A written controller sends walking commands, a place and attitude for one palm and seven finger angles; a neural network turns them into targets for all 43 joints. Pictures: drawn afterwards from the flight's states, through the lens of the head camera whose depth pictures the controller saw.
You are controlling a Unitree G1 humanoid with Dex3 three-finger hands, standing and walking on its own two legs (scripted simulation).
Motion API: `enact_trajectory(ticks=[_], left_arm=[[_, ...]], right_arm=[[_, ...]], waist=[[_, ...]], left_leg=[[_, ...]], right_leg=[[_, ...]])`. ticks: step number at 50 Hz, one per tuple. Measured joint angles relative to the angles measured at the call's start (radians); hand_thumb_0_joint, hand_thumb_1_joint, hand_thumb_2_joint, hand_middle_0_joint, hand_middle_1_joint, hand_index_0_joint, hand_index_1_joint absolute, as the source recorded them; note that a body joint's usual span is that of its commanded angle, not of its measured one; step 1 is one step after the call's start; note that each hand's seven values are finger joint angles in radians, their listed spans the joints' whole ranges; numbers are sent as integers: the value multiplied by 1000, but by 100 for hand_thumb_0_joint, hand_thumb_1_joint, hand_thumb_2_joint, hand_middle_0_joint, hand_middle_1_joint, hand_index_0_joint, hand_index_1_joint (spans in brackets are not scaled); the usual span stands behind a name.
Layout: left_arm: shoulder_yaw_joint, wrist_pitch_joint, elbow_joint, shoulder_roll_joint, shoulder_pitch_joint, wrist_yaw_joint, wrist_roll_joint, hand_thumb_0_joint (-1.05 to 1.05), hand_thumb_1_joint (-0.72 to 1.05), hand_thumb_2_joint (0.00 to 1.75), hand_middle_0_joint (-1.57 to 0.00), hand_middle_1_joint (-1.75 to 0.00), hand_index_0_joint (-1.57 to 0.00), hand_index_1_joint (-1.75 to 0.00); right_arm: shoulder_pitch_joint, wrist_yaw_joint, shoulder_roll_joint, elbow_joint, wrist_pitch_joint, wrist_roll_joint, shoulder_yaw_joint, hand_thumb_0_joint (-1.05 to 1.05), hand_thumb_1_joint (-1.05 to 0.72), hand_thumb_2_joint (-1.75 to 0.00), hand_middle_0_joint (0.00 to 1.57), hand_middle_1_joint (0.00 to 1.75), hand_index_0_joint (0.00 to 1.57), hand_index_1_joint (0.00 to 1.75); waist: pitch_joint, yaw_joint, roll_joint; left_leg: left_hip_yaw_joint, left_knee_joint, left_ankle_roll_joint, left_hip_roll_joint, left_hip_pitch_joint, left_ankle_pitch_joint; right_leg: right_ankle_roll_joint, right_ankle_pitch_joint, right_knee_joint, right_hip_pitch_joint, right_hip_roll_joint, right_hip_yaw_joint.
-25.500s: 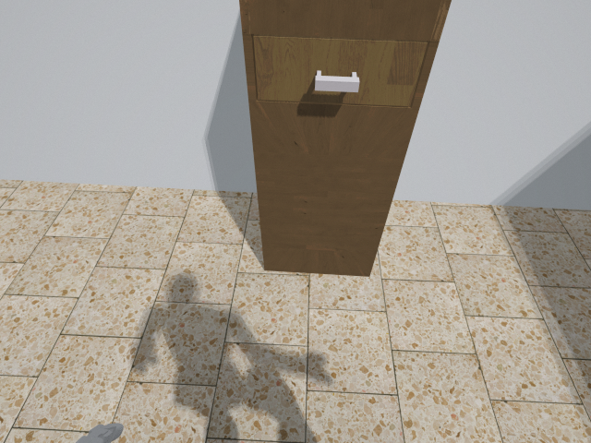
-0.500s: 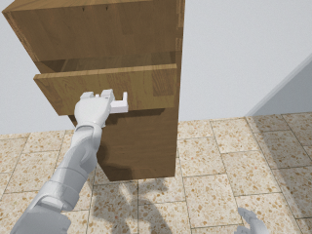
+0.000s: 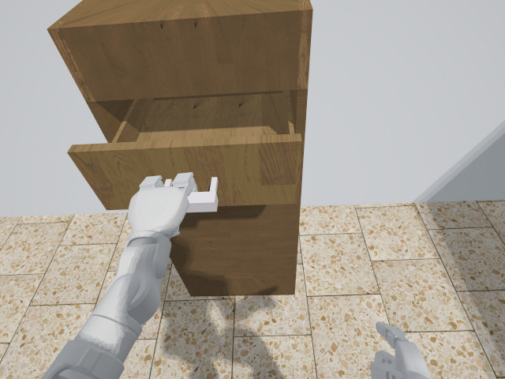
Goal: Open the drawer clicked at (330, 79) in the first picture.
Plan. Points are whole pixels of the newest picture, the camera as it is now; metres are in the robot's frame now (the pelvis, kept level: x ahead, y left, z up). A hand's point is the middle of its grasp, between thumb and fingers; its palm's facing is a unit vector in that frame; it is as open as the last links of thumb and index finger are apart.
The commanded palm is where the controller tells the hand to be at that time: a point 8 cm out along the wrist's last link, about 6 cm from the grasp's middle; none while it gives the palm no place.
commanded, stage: pull the drawer open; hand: left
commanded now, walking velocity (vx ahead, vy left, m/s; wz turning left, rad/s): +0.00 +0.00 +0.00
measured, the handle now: (189, 192) +0.39 +0.16 +0.09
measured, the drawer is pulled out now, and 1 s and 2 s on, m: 0.15 0.26 0.30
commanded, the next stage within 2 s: open the thumb to release the handle in 1.68 s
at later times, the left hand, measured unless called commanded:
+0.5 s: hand (164, 257) +0.28 +0.18 +0.06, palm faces +0.06 -0.14 -0.99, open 5.6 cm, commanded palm +0.24 +0.18 +0.12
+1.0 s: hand (157, 291) +0.22 +0.17 +0.06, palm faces +0.07 -0.17 -0.98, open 5.5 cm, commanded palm +0.18 +0.17 +0.12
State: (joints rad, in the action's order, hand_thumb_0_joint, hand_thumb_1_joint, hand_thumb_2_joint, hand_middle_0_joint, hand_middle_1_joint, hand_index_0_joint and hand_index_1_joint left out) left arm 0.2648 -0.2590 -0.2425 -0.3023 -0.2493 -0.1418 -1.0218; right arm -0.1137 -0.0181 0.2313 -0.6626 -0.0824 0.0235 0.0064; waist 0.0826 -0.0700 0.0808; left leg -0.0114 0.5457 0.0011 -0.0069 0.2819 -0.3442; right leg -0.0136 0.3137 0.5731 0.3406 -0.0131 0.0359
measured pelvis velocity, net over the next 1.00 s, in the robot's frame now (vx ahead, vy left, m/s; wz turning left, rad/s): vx -0.01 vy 0.00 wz -0.03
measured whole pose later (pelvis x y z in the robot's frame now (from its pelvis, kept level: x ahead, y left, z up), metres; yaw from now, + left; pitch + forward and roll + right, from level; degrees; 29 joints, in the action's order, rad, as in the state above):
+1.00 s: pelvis -0.01 +0.00 +0.00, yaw -2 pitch +1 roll +0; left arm 0.27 -0.25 0.23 -0.30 0.26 -0.17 -1.04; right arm -0.08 0.05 0.21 -0.62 -0.07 0.00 -0.02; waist 0.06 -0.10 0.09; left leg 0.01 0.54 0.00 0.00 0.21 -0.34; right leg -0.02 0.30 0.57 0.28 0.00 0.01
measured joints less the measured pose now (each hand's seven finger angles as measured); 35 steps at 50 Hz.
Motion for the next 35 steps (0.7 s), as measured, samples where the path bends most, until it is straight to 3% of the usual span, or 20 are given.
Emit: enact_trajectory(ticks=[19,35], left_arm=[[-29,16,182,3,196,-3,5,2,75,81,-35,-134,-37,-135],[-10,18,352,3,374,-20,-7,2,75,81,-36,-135,-39,-135]], right_arm=[[5,17,-4,14,15,-8,-5,1,-90,-90,20,30,20,29],[35,39,-19,23,12,-13,-20,1,-90,-90,19,30,20,29]], waist=[[-7,-1,0],[-15,-17,5]], left_leg=[[20,-22,0,6,-43,11],[26,-24,-2,7,-67,9]], right_leg=[[1,-16,-16,-32,7,-19],[2,-18,-21,-56,9,-26]])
